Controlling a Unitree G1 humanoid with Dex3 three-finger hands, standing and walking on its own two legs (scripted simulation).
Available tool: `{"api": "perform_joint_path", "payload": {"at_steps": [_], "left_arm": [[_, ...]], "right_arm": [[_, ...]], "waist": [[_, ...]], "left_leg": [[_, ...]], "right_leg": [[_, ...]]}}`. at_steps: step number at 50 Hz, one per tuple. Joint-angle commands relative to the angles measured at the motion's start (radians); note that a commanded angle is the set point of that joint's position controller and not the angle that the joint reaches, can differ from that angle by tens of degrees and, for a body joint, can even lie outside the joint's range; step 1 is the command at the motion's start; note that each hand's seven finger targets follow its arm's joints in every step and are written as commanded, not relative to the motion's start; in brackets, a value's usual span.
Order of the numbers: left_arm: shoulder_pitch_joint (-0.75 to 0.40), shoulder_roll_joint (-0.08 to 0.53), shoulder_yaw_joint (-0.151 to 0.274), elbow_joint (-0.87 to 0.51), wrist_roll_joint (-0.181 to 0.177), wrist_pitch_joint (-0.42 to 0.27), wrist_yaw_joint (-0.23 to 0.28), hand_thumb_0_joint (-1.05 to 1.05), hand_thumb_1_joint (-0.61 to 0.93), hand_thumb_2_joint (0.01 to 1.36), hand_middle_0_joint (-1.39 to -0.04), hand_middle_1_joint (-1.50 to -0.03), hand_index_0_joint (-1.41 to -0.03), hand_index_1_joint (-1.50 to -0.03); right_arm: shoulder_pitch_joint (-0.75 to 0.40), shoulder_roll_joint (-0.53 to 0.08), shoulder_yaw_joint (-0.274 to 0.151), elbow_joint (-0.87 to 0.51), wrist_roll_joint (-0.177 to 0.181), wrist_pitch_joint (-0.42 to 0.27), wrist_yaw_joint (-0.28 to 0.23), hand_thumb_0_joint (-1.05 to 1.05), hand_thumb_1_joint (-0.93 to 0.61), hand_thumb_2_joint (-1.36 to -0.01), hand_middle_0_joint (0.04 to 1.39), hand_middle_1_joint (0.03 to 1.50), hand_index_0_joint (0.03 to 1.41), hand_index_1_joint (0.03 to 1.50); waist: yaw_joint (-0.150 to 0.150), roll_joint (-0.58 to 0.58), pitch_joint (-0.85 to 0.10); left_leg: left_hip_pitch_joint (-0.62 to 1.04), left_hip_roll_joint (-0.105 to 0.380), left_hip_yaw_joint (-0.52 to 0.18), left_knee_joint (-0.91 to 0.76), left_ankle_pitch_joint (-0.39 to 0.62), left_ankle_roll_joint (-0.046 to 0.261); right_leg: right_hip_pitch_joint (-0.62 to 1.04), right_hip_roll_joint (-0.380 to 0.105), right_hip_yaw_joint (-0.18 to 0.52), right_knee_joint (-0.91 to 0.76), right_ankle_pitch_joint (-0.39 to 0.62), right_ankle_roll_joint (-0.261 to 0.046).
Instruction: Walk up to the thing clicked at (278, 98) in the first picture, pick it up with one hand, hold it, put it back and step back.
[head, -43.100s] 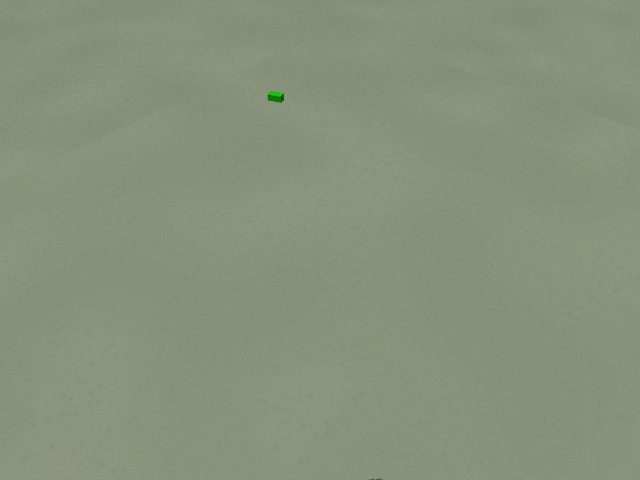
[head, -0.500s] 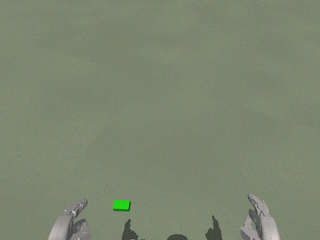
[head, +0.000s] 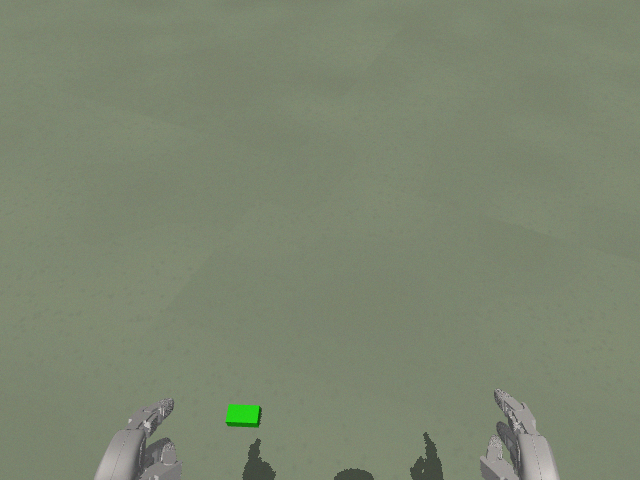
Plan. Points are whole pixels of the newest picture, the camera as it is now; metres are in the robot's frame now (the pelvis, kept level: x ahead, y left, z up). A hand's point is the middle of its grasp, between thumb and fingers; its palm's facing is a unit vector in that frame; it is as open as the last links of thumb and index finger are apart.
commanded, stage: home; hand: left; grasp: from above
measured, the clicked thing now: (243, 415) +0.43 +0.22 -0.69
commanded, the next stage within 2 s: stand in 0.52 s
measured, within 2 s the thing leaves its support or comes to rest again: neither
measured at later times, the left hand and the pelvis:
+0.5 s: hand (177, 479) +0.15 +0.18 -0.04, palm faces +0.04 -0.98 -0.19, open 7.4 cm; pelvis -0.01 +0.00 +0.00, yaw +0 degrees
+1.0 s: hand out of the picture +0.07 +0.25 -0.11, palm faces +0.04 -0.95 -0.32, open 7.4 cm; pelvis -0.01 +0.01 +0.04, yaw +0 degrees
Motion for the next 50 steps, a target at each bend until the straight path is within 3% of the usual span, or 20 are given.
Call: {"api": "perform_joint_path", "payload": {"at_steps": [1, 6, 7, 8, 11, 12, 13, 18, 30, 31, 32, 33, 34, 35, 36, 38, 40, 42, 48, 50], "left_arm": [[-0.030, 0.109, 0.064, -0.197, 0.009, -0.049, 0.012, 0.000, 0.900, 0.900, -0.200, -0.300, -0.200, -0.300], [-0.012, 0.109, 0.066, -0.189, 0.009, -0.044, 0.013, 0.000, 0.900, 0.900, -0.200, -0.300, -0.200, -0.300], [-0.024, 0.089, 0.043, -0.193, 0.012, -0.046, 0.012, 0.000, 0.900, 0.900, -0.200, -0.300, -0.200, -0.300], [-0.020, 0.112, 0.072, -0.189, 0.011, -0.046, 0.014, 0.000, 0.900, 0.900, -0.200, -0.300, -0.200, -0.300], [-0.017, 0.109, 0.067, -0.189, 0.008, -0.045, 0.014, 0.000, 0.900, 0.900, -0.200, -0.300, -0.200, -0.300], [-0.041, 0.099, 0.047, -0.207, 0.010, -0.046, 0.011, 0.000, 0.900, 0.900, -0.200, -0.300, -0.200, -0.300], [-0.029, 0.108, 0.063, -0.194, 0.010, -0.046, 0.014, 0.000, 0.900, 0.900, -0.200, -0.300, -0.200, -0.300], [-0.031, 0.109, 0.061, -0.204, 0.008, -0.043, 0.014, 0.000, 0.900, 0.900, -0.200, -0.300, -0.200, -0.300], [-0.025, 0.115, 0.060, -0.218, 0.009, -0.043, 0.015, 0.000, 0.900, 0.900, -0.200, -0.300, -0.200, -0.300], [-0.309, 0.195, 0.061, 0.132, 0.123, -0.258, 0.054, 0.000, 0.900, 0.900, -0.200, -0.300, -0.200, -0.300], [-0.214, 0.204, 0.077, 0.319, 0.131, -0.325, 0.049, 0.000, 0.900, 0.900, -0.200, -0.300, -0.200, -0.301], [-0.204, 0.208, 0.071, 0.361, 0.123, -0.358, 0.041, 0.000, 0.900, 0.900, -0.200, -0.300, -0.200, -0.301], [-0.209, 0.231, 0.061, 0.411, 0.130, -0.382, 0.039, 0.000, 0.900, 0.900, -0.200, -0.300, -0.200, -0.301], [-0.238, 0.220, 0.060, 0.449, 0.129, -0.394, 0.034, 0.000, 0.900, 0.900, -0.200, -0.300, -0.200, -0.301], [-0.262, 0.215, 0.060, 0.494, 0.122, -0.396, 0.029, 0.000, 0.900, 0.900, -0.200, -0.300, -0.200, -0.301], [-0.282, 0.218, 0.064, 0.578, 0.110, -0.405, 0.029, 0.000, 0.900, 0.900, -0.200, -0.300, -0.200, -0.301], [-0.313, 0.215, 0.063, 0.664, 0.109, -0.419, 0.030, 0.000, 0.900, 0.900, -0.200, -0.300, -0.200, -0.301], [-0.324, 0.213, 0.062, 0.734, 0.107, -0.437, 0.030, 0.000, 0.900, 0.900, -0.200, -0.300, -0.200, -0.301], [-0.319, 0.207, 0.057, 0.915, 0.095, -0.454, 0.030, 0.000, 0.900, 0.900, -0.200, -0.300, -0.200, -0.301], [-0.308, 0.206, 0.052, 0.966, 0.093, -0.454, 0.030, 0.000, 0.900, 0.900, -0.200, -0.300, -0.200, -0.301]], "right_arm": [[-0.074, -0.127, -0.059, -0.160, 0.002, -0.053, -0.011, 0.000, -0.901, -0.899, 0.200, 0.299, 0.200, 0.299], [-0.064, -0.125, -0.059, -0.162, 0.003, -0.052, -0.009, 0.000, -0.901, -0.899, 0.200, 0.299, 0.200, 0.299], [-0.074, -0.120, -0.057, -0.170, 0.004, -0.050, -0.008, 0.000, -0.901, -0.900, 0.200, 0.299, 0.200, 0.299], [-0.067, -0.127, -0.062, -0.167, 0.003, -0.050, -0.011, 0.000, -0.901, -0.899, 0.200, 0.299, 0.200, 0.299], [-0.069, -0.126, -0.060, -0.167, 0.004, -0.050, -0.010, 0.000, -0.901, -0.899, 0.200, 0.299, 0.200, 0.299], [-0.072, -0.124, -0.056, -0.174, 0.005, -0.051, -0.009, 0.000, -0.901, -0.899, 0.200, 0.299, 0.200, 0.299], [-0.076, -0.126, -0.059, -0.169, 0.004, -0.050, -0.011, 0.000, -0.901, -0.899, 0.200, 0.299, 0.200, 0.299], [-0.075, -0.122, -0.056, -0.176, 0.006, -0.052, -0.011, 0.000, -0.901, -0.900, 0.200, 0.299, 0.200, 0.299], [-0.071, -0.125, -0.059, -0.173, 0.008, -0.055, -0.014, 0.000, -0.901, -0.900, 0.200, 0.299, 0.200, 0.299], [-0.141, -0.237, -0.097, 0.074, -0.119, 0.062, 0.045, 0.000, -0.901, -0.899, 0.200, 0.299, 0.200, 0.299], [-0.138, -0.244, -0.111, 0.079, -0.116, 0.105, 0.077, 0.000, -0.900, -0.900, 0.200, 0.300, 0.200, 0.300], [-0.128, -0.259, -0.118, 0.051, -0.124, 0.126, 0.092, 0.000, -0.900, -0.900, 0.200, 0.300, 0.200, 0.300], [-0.130, -0.253, -0.115, 0.065, -0.113, 0.138, 0.111, 0.000, -0.900, -0.900, 0.200, 0.300, 0.200, 0.300], [-0.120, -0.225, -0.112, 0.100, -0.085, 0.141, 0.128, 0.000, -0.900, -0.900, 0.200, 0.300, 0.200, 0.300], [-0.124, -0.219, -0.109, 0.117, -0.065, 0.147, 0.144, 0.000, -0.900, -0.900, 0.200, 0.300, 0.200, 0.300], [-0.146, -0.214, -0.117, 0.141, -0.051, 0.157, 0.159, 0.000, -0.900, -0.900, 0.200, 0.300, 0.200, 0.300], [-0.156, -0.213, -0.119, 0.179, -0.053, 0.170, 0.165, 0.000, -0.900, -0.900, 0.200, 0.300, 0.200, 0.300], [-0.145, -0.220, -0.122, 0.212, -0.056, 0.180, 0.165, 0.000, -0.900, -0.900, 0.200, 0.300, 0.200, 0.300], [-0.142, -0.232, -0.120, 0.301, -0.049, 0.199, 0.154, 0.000, -0.900, -0.900, 0.200, 0.300, 0.200, 0.300], [-0.149, -0.242, -0.118, 0.329, -0.047, 0.206, 0.149, 0.000, -0.900, -0.900, 0.200, 0.300, 0.200, 0.300]], "waist": [[0.006, 0.007, -0.056], [0.007, 0.012, -0.076], [0.004, 0.009, -0.063], [0.001, -0.006, -0.076], [0.000, -0.014, -0.077], [-0.001, 0.000, -0.056], [0.003, 0.003, -0.044], [0.002, -0.015, -0.043], [0.000, 0.008, -0.065], [0.079, -0.067, 0.171], [0.075, -0.121, 0.085], [0.054, -0.095, 0.062], [0.066, -0.081, 0.057], [0.061, -0.062, 0.032], [0.070, -0.072, 0.059], [0.076, -0.093, 0.057], [0.071, -0.081, 0.080], [0.066, -0.062, 0.075], [0.067, -0.007, 0.123], [0.069, 0.007, 0.155]], "left_leg": [[0.082, -0.022, -0.002, -0.189, 0.232, 0.010], [0.087, -0.022, -0.004, -0.183, 0.265, 0.009], [0.081, -0.024, 0.003, -0.181, 0.242, 0.011], [0.090, -0.023, 0.003, -0.179, 0.241, 0.013], [0.079, -0.026, 0.006, -0.173, 0.239, 0.015], [0.077, -0.024, 0.002, -0.184, 0.217, 0.015], [0.068, -0.024, 0.003, -0.189, 0.178, 0.014], [0.051, -0.028, 0.005, -0.187, 0.157, 0.017], [0.074, -0.024, 0.005, -0.182, 0.189, 0.015], [0.074, 0.004, -0.035, -0.249, 0.382, 0.062], [0.154, -0.004, 0.000, -0.241, 0.392, 0.073], [0.199, 0.000, -0.028, -0.239, 0.395, 0.077], [0.198, -0.008, -0.038, -0.257, 0.365, 0.077], [0.250, -0.011, -0.025, -0.281, 0.356, 0.073], [0.258, -0.016, -0.024, -0.310, 0.302, 0.072], [0.273, -0.017, -0.025, -0.321, 0.289, 0.065], [0.302, -0.006, -0.044, -0.371, 0.240, 0.072], [0.340, 0.003, -0.048, -0.396, 0.300, 0.071], [0.403, 0.036, -0.088, -0.525, 0.370, 0.065], [0.409, 0.045, -0.101, -0.582, 0.333, 0.059]], "right_leg": [[0.030, 0.041, -0.032, -0.139, 0.181, -0.033], [0.040, 0.039, -0.030, -0.126, 0.209, -0.035], [0.028, 0.040, -0.030, -0.135, 0.194, -0.032], [0.036, 0.040, -0.029, -0.136, 0.192, -0.032], [0.040, 0.038, -0.026, -0.141, 0.195, -0.031], [0.021, 0.040, -0.029, -0.138, 0.175, -0.031], [0.015, 0.039, -0.028, -0.144, 0.141, -0.031], [0.021, 0.037, -0.027, -0.154, 0.125, -0.029], [0.020, 0.038, -0.026, -0.140, 0.153, -0.031], [0.209, -0.041, 0.052, -0.182, 0.170, -0.072], [0.225, -0.055, 0.111, -0.208, 0.175, -0.104], [0.194, -0.046, 0.127, -0.215, 0.218, -0.114], [0.254, -0.056, 0.126, -0.218, 0.226, -0.109], [0.267, -0.071, 0.132, -0.203, 0.248, -0.105], [0.253, -0.069, 0.124, -0.232, 0.201, -0.091], [0.272, -0.075, 0.118, -0.279, 0.182, -0.078], [0.270, -0.072, 0.109, -0.317, 0.146, -0.067], [0.311, -0.071, 0.097, -0.319, 0.218, -0.058], [0.396, -0.062, 0.069, -0.397, 0.284, -0.047], [0.419, -0.060, 0.065, -0.438, 0.277, -0.043]]}}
